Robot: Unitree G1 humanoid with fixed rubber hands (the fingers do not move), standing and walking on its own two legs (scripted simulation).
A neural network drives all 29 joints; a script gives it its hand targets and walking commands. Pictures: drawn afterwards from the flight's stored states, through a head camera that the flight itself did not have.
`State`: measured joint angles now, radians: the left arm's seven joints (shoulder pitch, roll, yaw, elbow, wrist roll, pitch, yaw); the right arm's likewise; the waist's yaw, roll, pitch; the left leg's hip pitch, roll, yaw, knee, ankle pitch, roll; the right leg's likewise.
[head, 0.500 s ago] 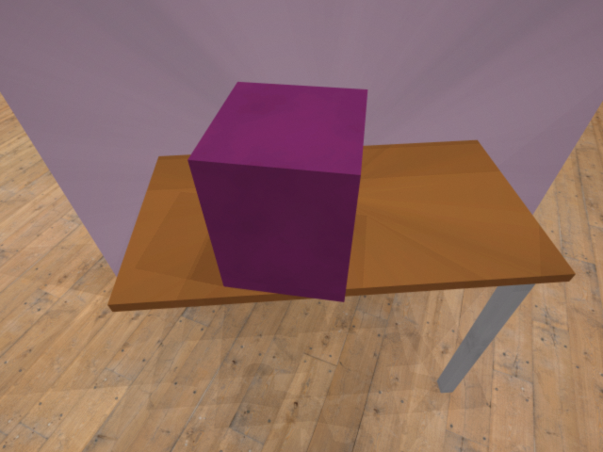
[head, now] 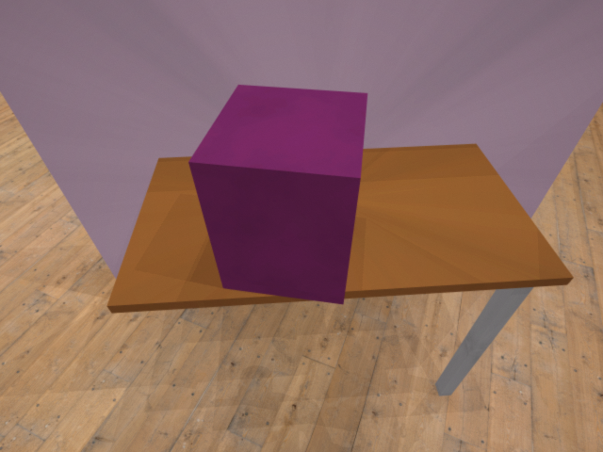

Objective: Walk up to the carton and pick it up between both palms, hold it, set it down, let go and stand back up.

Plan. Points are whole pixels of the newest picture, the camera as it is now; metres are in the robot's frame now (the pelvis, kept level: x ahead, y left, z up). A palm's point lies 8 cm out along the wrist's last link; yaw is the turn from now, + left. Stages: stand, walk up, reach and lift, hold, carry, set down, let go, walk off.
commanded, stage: stand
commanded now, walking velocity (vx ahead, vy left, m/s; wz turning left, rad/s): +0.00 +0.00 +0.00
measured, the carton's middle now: (291, 196) +0.54 +0.03 +0.05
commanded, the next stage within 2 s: walk up in 0.14 s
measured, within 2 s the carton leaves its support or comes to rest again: neither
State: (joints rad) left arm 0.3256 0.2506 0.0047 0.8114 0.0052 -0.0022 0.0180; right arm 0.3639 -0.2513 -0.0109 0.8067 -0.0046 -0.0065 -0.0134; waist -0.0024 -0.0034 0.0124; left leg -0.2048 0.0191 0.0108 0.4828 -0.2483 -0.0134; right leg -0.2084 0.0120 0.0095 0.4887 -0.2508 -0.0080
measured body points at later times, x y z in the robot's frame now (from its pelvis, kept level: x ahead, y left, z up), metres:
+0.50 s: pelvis +0.01 -0.02 +0.00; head +0.00 -0.01 +0.45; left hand +0.05 +0.25 -0.14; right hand -0.01 -0.29 -0.13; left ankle +0.01 +0.13 -0.74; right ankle +0.02 -0.14 -0.69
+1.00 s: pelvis +0.10 -0.10 -0.01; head +0.13 -0.12 +0.44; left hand +0.15 +0.17 -0.12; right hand +0.18 -0.37 -0.14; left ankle +0.17 +0.02 -0.70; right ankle +0.09 -0.23 -0.74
